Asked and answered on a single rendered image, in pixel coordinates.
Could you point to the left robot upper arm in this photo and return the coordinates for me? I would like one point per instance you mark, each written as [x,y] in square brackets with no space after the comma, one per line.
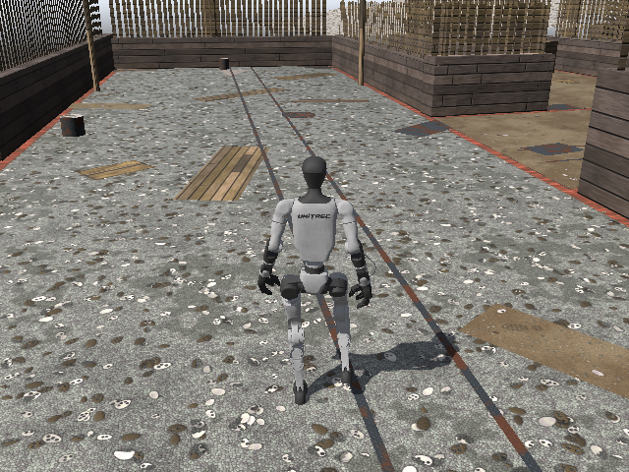
[278,224]

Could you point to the left robot forearm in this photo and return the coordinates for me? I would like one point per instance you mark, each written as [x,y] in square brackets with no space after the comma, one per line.
[268,261]

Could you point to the right robot forearm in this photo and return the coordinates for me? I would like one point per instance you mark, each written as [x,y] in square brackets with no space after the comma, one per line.
[360,266]

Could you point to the robot foot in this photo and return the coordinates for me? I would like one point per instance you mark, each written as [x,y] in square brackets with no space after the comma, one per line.
[346,376]
[300,396]

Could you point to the left robot foot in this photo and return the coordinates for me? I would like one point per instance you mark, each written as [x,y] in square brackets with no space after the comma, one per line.
[300,396]

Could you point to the left robot hand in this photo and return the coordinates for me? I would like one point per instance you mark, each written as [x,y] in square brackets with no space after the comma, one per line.
[270,281]

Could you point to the right robot hand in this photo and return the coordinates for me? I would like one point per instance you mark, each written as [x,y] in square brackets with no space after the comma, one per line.
[366,292]

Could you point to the right robot upper arm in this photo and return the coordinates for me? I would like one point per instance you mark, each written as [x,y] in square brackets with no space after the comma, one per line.
[350,227]

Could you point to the right robot foot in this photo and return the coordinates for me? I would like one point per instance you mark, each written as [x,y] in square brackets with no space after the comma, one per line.
[346,376]

